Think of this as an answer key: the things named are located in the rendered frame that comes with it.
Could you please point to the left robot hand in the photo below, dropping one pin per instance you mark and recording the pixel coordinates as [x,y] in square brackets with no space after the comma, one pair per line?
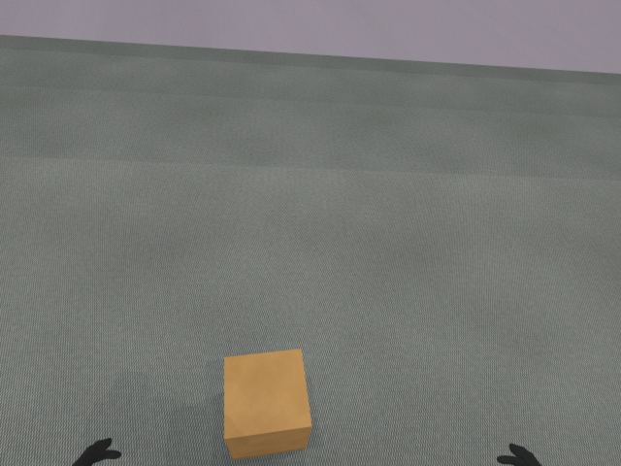
[97,452]

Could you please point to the carton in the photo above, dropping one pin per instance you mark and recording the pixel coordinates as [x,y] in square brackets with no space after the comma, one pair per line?
[266,404]

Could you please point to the right robot hand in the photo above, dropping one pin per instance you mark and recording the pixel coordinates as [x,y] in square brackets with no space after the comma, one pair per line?
[524,457]

